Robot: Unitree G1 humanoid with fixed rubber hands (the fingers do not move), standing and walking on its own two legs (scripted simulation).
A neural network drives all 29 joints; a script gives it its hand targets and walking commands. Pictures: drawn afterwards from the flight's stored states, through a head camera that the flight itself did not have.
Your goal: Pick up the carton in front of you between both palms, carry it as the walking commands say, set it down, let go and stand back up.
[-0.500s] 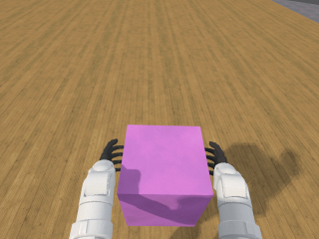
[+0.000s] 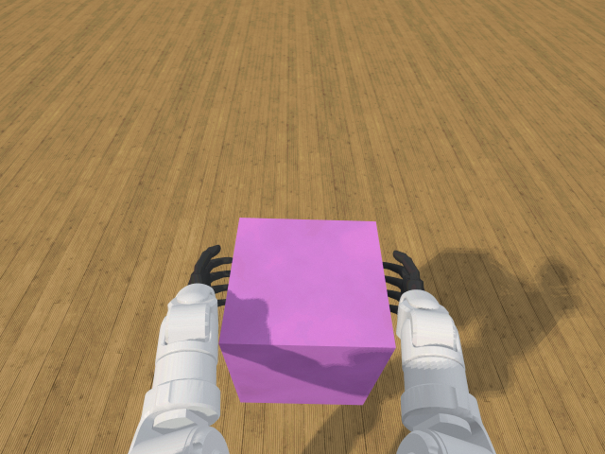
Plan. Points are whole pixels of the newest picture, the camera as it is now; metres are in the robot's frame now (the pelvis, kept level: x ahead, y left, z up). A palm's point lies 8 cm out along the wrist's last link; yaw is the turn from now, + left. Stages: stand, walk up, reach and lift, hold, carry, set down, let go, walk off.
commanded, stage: set down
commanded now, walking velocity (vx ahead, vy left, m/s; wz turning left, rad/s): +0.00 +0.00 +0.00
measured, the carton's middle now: (304, 316) +0.33 +0.01 -0.06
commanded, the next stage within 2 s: none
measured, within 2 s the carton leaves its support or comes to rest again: neither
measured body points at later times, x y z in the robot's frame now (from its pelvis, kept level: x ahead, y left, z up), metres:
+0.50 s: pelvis -0.04 +0.00 -0.10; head +0.17 +0.02 +0.30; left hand +0.36 +0.19 -0.18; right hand +0.38 -0.11 -0.18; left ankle +0.05 +0.12 -0.74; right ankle +0.00 -0.13 -0.74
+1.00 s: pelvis -0.06 +0.00 -0.23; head +0.20 +0.03 +0.13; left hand +0.37 +0.21 -0.33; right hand +0.42 -0.09 -0.33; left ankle +0.05 +0.12 -0.74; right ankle +0.00 -0.13 -0.74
